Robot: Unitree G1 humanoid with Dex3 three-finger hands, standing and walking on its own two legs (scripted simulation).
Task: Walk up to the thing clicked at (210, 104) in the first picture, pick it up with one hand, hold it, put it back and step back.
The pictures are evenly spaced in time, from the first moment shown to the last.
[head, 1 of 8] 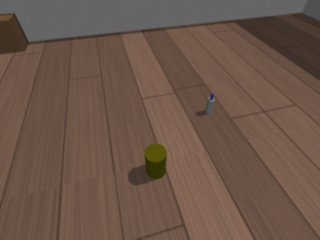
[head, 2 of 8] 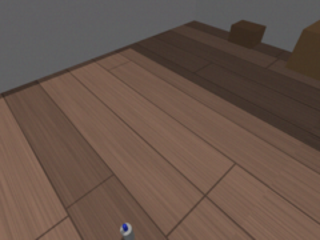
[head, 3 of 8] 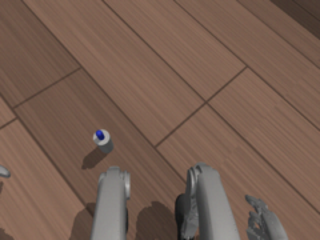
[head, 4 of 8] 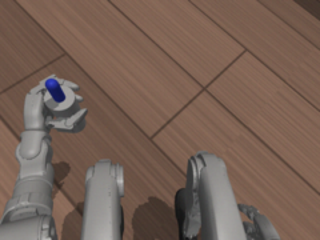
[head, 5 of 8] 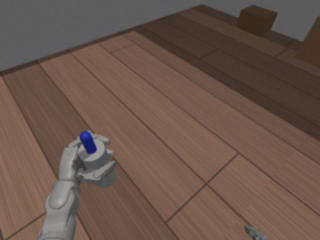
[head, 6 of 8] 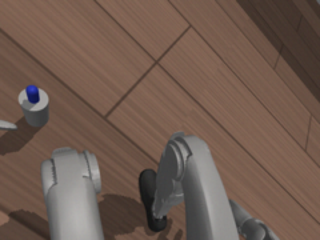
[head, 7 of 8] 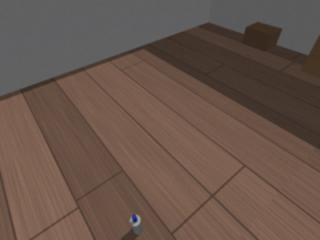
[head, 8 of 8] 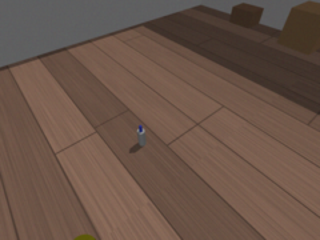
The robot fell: no
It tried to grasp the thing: yes
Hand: left
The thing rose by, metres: 0.68
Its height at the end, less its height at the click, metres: +0.00
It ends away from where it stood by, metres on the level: 0.02
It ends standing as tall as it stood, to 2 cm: yes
